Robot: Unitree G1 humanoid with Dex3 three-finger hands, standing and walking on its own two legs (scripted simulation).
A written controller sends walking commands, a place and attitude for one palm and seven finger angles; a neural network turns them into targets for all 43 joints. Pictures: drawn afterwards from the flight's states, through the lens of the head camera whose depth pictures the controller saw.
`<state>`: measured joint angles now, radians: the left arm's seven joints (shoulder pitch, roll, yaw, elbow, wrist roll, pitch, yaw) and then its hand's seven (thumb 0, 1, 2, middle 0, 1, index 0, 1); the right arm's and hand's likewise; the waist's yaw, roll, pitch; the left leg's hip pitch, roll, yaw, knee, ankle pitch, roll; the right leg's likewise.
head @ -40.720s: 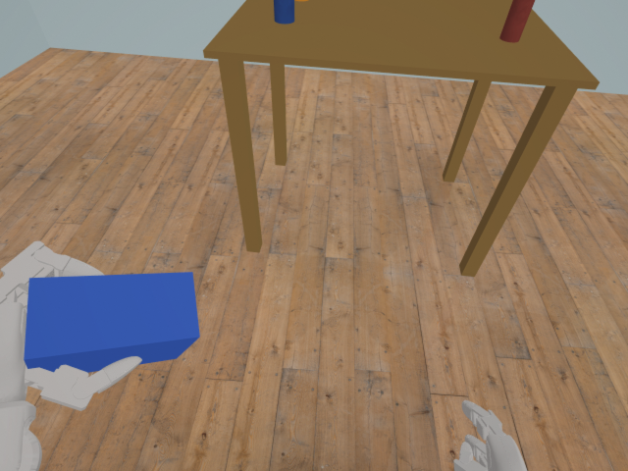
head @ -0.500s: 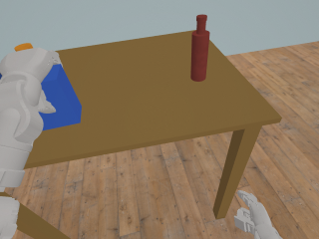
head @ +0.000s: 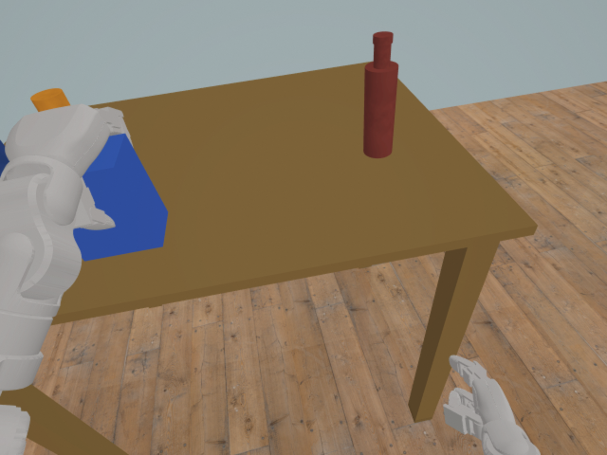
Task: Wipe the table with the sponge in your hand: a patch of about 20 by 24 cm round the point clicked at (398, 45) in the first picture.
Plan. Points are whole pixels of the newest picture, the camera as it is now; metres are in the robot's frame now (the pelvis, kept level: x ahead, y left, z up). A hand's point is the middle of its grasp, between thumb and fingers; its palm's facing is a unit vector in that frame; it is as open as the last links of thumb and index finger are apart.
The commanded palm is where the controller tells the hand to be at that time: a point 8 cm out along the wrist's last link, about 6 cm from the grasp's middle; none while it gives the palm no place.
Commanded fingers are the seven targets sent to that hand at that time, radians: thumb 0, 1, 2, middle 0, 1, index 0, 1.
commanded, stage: bring the sponge back beside the body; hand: left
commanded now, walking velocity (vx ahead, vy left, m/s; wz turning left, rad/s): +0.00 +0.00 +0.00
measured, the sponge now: (112, 213) +0.31 +0.30 +0.20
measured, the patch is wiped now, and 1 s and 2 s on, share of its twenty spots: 1.00 1.00 1.00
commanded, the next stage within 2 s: step back with the hand held close in 1.32 s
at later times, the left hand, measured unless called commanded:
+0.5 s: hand (53, 220) +0.24 +0.29 +0.25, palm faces +0.20 -0.02 -0.98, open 10.5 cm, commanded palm +0.18 +0.29 +0.32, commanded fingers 0.00 0.10 1.30 -1.20 -1.60 -1.20 -1.60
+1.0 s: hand (33, 275) +0.18 +0.27 +0.24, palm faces +0.29 -0.05 -0.96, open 10.5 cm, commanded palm +0.12 +0.27 +0.32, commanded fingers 0.00 0.10 1.30 -1.20 -1.60 -1.20 -1.60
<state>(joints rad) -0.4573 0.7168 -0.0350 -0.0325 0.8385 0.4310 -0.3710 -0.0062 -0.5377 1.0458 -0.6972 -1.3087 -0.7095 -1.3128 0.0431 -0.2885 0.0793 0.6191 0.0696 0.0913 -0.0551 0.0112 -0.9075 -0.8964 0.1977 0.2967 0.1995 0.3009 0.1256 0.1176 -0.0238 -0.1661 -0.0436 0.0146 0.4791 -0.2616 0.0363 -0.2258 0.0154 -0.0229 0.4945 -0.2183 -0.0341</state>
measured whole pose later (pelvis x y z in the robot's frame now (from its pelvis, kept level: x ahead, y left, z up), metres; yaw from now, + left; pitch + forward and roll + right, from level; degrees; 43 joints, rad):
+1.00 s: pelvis -0.03 -0.01 +0.00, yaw -1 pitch -7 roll +1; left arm 0.06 0.73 0.12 -0.56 0.71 0.54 -0.25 -0.01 -0.54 1.05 -0.70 -1.31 -0.71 -1.31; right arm -0.01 -0.27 0.11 0.59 0.07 0.09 -0.06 0.01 -0.91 -0.90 0.20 0.30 0.20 0.30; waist 0.18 0.13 0.00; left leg -0.13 -0.02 0.03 0.51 -0.26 0.02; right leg -0.19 0.03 -0.01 0.52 -0.20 -0.05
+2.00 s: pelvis -0.03 -0.01 -0.01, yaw +0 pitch +0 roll -1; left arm 0.23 0.49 0.54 -0.60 -0.07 -0.12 0.14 -0.01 -0.54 1.05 -0.70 -1.31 -0.71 -1.32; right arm 0.20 -0.24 -0.01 0.58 0.05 0.05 -0.02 0.01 -0.91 -0.90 0.20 0.30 0.20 0.30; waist -0.09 0.06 0.03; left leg -0.42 0.00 -0.01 0.83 -0.41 0.01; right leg -0.38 0.05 -0.03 0.62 -0.24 -0.05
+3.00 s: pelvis -0.29 -0.03 -0.01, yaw -3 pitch +2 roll +0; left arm 0.38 0.53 0.55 -0.76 -0.07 -0.15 0.13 -0.01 -0.55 1.05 -0.70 -1.31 -0.72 -1.32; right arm 0.18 -0.24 -0.02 0.55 0.04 -0.04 -0.04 0.01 -0.91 -0.90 0.20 0.30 0.20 0.30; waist -0.08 -0.01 0.01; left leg -0.37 0.03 0.04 0.66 -0.26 -0.02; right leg -0.31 0.00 0.05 0.57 -0.29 0.02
